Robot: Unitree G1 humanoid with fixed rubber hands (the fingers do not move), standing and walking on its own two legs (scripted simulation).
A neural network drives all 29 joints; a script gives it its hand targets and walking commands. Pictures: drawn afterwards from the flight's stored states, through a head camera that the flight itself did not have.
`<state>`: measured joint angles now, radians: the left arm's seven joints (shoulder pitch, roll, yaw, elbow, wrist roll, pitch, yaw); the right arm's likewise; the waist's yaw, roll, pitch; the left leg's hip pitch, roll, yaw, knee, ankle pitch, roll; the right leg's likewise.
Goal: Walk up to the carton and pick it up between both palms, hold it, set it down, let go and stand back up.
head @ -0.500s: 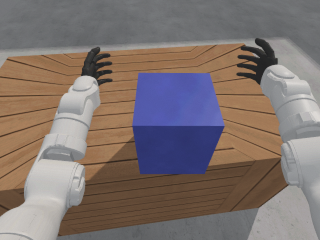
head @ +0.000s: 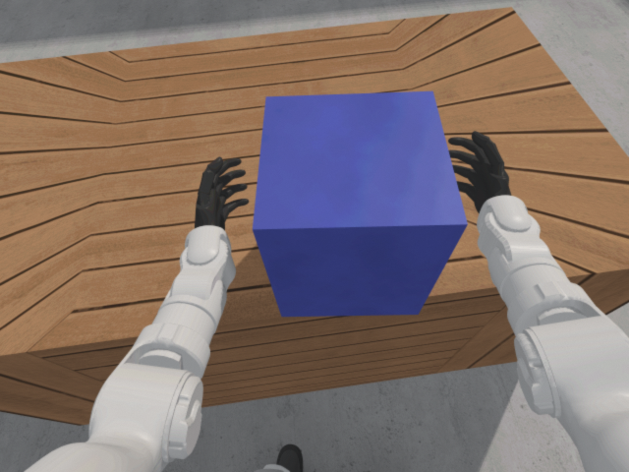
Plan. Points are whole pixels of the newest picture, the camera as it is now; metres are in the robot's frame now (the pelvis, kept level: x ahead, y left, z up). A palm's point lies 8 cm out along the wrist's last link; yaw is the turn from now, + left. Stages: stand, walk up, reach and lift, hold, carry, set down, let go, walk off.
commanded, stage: reach and lift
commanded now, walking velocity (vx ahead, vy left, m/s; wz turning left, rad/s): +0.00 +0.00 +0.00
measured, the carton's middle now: (349, 215) +0.44 +0.02 +0.02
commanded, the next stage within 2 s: none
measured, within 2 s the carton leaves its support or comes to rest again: neither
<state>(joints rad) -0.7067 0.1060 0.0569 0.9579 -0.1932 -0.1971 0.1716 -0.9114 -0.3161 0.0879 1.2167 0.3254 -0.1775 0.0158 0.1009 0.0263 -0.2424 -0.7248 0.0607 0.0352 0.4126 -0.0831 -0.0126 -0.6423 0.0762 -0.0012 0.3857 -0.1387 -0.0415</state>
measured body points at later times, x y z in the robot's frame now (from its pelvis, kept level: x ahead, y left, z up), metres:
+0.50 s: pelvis +0.01 -0.01 +0.01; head +0.07 -0.01 +0.45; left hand +0.43 +0.20 +0.08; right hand +0.49 -0.14 +0.10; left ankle +0.04 +0.13 -0.73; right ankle +0.00 -0.09 -0.73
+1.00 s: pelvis +0.02 -0.01 +0.02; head +0.09 +0.00 +0.46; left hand +0.42 +0.17 +0.07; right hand +0.47 -0.13 +0.08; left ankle +0.04 +0.13 -0.73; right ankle +0.00 -0.09 -0.73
